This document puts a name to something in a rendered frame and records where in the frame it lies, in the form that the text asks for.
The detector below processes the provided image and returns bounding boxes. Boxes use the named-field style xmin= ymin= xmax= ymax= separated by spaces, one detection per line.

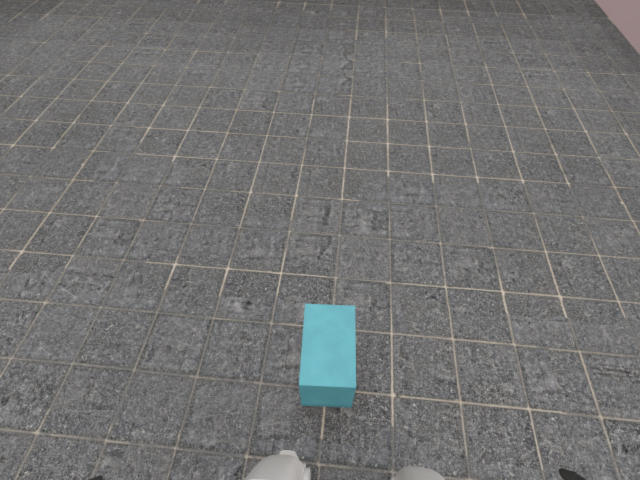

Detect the carton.
xmin=299 ymin=304 xmax=356 ymax=408

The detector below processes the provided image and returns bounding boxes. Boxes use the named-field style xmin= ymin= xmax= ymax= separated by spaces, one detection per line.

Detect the robot left thigh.
xmin=244 ymin=454 xmax=310 ymax=480

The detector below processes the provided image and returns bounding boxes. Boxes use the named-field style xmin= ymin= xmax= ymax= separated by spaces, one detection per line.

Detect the left robot shin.
xmin=279 ymin=450 xmax=299 ymax=459

